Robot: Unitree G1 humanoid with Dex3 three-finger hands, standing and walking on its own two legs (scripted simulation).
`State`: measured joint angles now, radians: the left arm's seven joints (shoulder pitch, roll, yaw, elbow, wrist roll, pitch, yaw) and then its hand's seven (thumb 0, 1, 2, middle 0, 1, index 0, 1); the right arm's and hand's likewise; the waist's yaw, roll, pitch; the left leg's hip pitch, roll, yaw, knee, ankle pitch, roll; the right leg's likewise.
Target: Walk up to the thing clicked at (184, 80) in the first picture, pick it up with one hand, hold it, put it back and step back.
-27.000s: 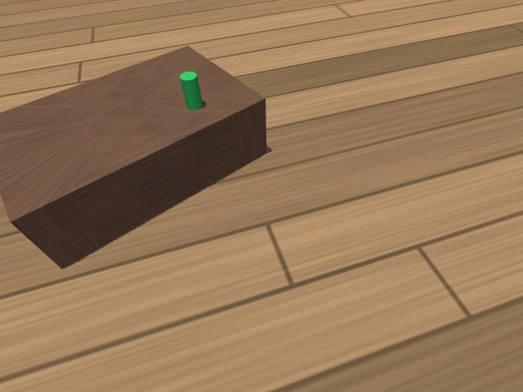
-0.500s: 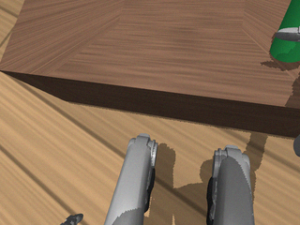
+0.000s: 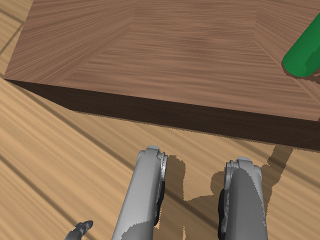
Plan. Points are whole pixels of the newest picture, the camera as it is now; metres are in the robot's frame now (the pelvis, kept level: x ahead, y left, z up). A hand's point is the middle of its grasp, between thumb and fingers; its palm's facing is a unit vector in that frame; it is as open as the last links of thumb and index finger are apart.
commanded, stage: rise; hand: right
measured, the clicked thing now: out of the picture +0.56 -0.26 -0.02
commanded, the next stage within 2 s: home in 0.18 s
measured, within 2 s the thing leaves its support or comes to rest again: rests again in 0.22 s
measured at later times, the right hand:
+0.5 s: hand out of the picture +0.52 -0.38 +0.16, palm faces +0.44 +0.82 -0.37, open 16.8 cm
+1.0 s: hand out of the picture +0.35 -0.28 +0.19, palm faces +0.28 +0.90 -0.34, open 17.4 cm
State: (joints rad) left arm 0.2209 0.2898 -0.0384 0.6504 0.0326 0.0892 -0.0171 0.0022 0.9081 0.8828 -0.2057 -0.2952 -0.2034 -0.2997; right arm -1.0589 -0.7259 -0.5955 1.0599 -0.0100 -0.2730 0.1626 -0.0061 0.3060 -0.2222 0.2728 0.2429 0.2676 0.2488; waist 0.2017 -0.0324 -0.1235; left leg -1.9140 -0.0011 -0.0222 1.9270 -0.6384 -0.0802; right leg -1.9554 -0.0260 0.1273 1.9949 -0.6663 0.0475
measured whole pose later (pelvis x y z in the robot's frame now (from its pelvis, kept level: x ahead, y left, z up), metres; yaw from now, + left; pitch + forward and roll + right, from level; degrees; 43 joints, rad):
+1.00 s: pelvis +0.07 -0.01 +0.26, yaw -3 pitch +12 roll +3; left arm 0.29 0.22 -0.02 0.60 -0.04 0.07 0.09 0.01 0.90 0.89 -0.20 -0.29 -0.20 -0.30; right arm -0.09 -0.33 -0.17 0.63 0.01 0.03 -0.15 -0.01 0.52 -0.07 0.06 0.06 0.06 0.06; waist 0.06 -0.02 -0.10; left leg -0.66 0.02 0.00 0.87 -0.41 -0.06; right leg -0.71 -0.06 0.05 0.97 -0.46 0.02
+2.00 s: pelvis +0.06 +0.00 +0.26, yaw -4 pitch +5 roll +2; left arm 0.27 0.20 -0.02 0.53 -0.01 -0.12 0.15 0.01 0.90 0.90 -0.20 -0.30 -0.20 -0.30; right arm 0.44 -0.19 0.00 0.05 0.01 0.21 -0.16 -0.01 0.57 -0.04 0.05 0.05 0.05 0.05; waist 0.01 -0.03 -0.08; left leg -0.56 0.03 0.00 0.89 -0.42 -0.05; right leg -0.60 -0.06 0.05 0.95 -0.45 0.03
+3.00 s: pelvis +0.06 +0.00 +0.26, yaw -4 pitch +6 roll +2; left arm 0.27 0.20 -0.02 0.52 -0.01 -0.12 0.16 0.01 0.90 0.90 -0.20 -0.30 -0.20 -0.30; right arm 0.45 -0.19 0.00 0.00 0.01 0.27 -0.15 -0.01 0.57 -0.04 0.05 0.05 0.05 0.05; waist 0.01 -0.03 -0.10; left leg -0.58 0.03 0.00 0.92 -0.44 -0.05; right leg -0.61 -0.06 0.06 0.97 -0.47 0.04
